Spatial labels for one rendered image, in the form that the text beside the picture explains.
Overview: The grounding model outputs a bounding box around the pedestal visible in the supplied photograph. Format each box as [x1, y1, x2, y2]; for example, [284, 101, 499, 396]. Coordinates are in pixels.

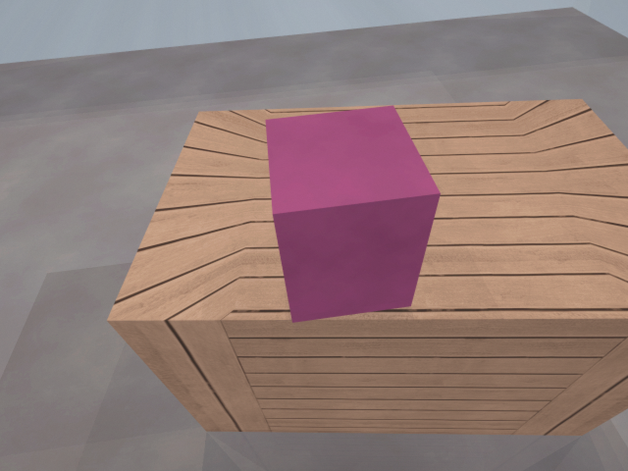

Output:
[107, 99, 628, 436]

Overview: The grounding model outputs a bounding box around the carton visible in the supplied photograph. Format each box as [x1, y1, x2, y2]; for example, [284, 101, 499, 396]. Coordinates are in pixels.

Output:
[266, 106, 441, 323]

